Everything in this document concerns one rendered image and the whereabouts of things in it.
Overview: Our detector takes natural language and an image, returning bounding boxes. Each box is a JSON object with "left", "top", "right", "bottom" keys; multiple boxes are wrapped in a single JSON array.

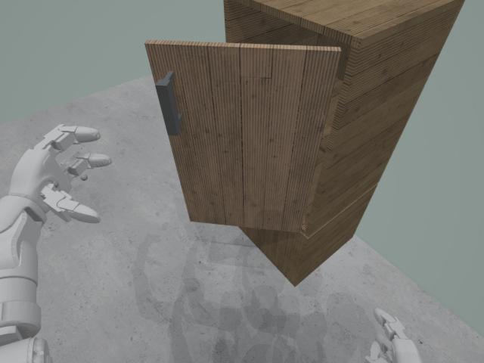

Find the robot left hand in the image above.
[{"left": 8, "top": 124, "right": 112, "bottom": 223}]

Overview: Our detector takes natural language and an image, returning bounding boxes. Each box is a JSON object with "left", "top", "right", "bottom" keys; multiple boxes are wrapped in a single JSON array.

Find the cupboard door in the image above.
[{"left": 145, "top": 40, "right": 342, "bottom": 233}]

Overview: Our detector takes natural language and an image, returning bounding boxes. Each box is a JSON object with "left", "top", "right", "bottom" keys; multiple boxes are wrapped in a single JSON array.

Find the handle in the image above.
[{"left": 155, "top": 71, "right": 183, "bottom": 136}]

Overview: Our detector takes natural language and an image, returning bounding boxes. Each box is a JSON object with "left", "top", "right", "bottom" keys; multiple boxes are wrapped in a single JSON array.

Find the robot left forearm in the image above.
[{"left": 0, "top": 196, "right": 47, "bottom": 346}]

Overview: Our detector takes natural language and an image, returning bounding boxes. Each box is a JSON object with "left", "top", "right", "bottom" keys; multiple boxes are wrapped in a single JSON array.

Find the robot left upper arm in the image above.
[{"left": 0, "top": 337, "right": 53, "bottom": 363}]

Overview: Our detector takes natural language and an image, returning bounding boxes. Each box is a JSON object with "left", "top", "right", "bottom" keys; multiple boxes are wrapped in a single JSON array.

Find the robot right hand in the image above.
[{"left": 365, "top": 308, "right": 423, "bottom": 363}]

